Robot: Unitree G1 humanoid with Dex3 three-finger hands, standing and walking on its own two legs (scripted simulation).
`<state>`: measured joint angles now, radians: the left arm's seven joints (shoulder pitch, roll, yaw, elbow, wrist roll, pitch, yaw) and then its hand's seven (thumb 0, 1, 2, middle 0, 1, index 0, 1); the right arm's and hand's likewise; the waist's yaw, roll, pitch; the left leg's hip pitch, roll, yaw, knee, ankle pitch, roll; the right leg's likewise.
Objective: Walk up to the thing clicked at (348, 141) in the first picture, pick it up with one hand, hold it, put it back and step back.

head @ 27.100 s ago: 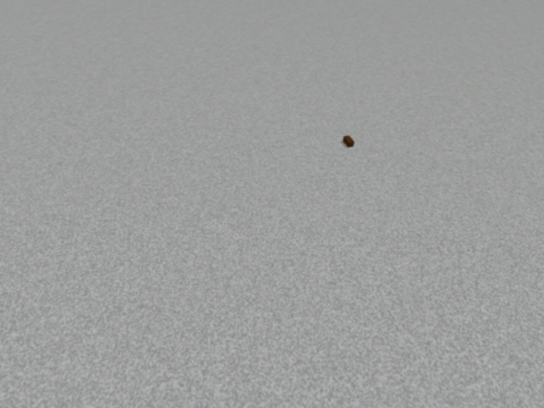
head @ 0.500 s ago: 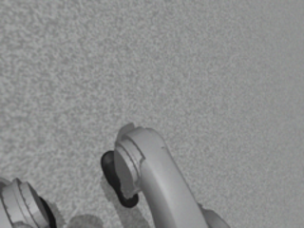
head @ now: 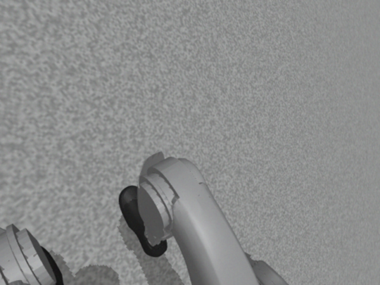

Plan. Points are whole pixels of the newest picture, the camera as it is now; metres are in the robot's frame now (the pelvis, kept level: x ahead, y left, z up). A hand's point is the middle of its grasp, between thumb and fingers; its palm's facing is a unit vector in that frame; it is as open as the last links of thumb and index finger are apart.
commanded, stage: rest palm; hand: left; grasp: from above
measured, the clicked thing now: out of the picture +0.52 +0.36 -0.30
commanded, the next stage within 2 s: close in 1.80 s
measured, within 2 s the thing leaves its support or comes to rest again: neither
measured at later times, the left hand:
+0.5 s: hand out of the picture +0.50 +0.34 -0.26, palm faces -0.40 -0.20 -0.89, open 11.2 cm
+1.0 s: hand out of the picture +0.49 +0.35 -0.26, palm faces -0.41 -0.20 -0.89, open 10.9 cm
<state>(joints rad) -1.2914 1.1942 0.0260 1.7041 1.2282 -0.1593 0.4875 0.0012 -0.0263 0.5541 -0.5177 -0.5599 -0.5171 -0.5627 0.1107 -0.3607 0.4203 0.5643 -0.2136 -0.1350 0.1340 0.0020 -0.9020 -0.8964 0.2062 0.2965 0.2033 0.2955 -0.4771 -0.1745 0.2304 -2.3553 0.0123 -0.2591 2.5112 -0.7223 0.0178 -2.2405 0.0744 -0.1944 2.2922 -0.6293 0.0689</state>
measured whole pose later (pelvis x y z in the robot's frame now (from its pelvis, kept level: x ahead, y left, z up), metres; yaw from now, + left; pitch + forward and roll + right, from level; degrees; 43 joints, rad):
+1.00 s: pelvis +0.00 +0.00 +0.00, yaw -1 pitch +30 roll -18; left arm -1.29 1.22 0.01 1.71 1.19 -0.15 0.50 0.00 0.00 0.53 -0.50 -0.63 -0.51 -0.61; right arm 0.09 -0.36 0.45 0.57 -0.22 -0.14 0.13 0.00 -0.90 -0.90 0.21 0.30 0.20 0.30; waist -0.48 -0.18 0.25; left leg -2.34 0.02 -0.27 2.50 -0.73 0.02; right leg -2.23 0.08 -0.20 2.27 -0.63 0.07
